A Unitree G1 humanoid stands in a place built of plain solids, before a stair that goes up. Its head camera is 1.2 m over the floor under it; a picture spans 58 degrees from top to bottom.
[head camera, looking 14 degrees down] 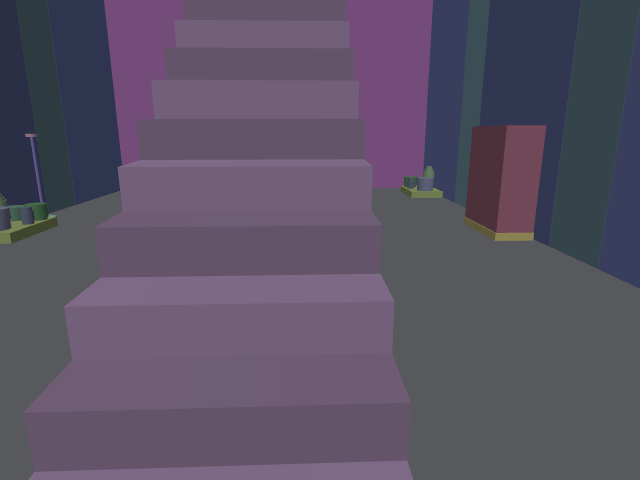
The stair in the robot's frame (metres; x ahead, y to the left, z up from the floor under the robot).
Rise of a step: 0.18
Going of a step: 0.23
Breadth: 0.95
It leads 2 degrees to the left of straight ahead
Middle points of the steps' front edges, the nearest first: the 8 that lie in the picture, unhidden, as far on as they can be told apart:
0.94 0.25 0.54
1.17 0.26 0.72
1.41 0.27 0.90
1.64 0.28 1.07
1.88 0.28 1.25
2.11 0.29 1.43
2.34 0.30 1.61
2.58 0.31 1.79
